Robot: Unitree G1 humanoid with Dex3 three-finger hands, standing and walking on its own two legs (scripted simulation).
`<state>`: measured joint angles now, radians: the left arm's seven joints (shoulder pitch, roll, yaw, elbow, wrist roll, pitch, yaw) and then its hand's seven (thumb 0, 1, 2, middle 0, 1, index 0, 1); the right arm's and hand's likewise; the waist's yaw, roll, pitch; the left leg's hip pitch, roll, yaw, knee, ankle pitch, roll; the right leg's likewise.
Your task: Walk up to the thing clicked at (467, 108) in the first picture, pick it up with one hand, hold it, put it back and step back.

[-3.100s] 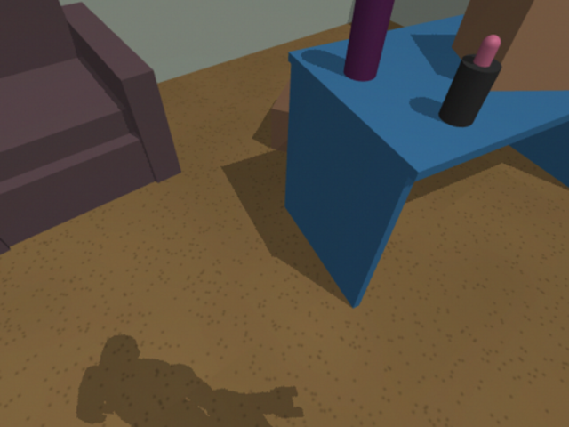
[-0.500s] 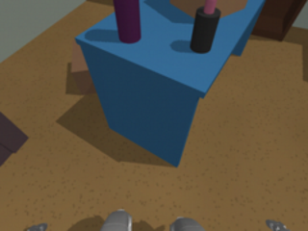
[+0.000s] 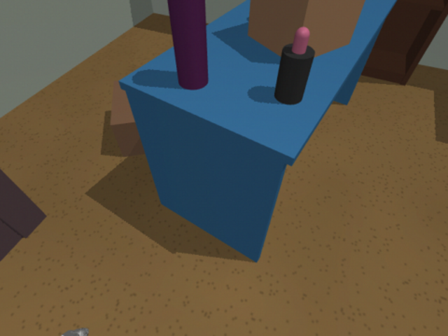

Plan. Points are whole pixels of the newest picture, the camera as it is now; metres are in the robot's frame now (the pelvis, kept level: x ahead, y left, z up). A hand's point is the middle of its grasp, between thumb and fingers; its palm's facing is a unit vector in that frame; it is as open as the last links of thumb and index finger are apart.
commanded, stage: walk up
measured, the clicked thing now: (295, 65) +0.77 -0.22 +0.07
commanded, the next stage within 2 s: stand in 0.72 s
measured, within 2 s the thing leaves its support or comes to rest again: neither
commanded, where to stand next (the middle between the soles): +0.07 +0.01 m, yaw +1 degrees
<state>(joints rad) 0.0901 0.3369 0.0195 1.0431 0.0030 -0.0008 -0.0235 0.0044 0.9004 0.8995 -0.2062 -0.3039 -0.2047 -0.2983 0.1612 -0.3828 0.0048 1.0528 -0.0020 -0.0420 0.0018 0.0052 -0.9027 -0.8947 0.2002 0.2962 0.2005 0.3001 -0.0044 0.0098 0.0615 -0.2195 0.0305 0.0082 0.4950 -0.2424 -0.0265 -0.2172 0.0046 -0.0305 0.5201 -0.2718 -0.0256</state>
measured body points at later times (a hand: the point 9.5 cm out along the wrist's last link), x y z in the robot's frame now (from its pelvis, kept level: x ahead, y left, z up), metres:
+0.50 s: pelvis +0.01 +0.01 +0.01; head +0.02 +0.02 +0.46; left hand +0.10 +0.31 -0.12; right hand +0.11 -0.29 -0.12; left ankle +0.02 +0.14 -0.74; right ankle +0.01 -0.10 -0.74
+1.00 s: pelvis +0.02 +0.02 +0.01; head +0.03 +0.02 +0.46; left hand +0.10 +0.32 -0.12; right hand +0.11 -0.28 -0.12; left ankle +0.02 +0.14 -0.74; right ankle +0.01 -0.10 -0.74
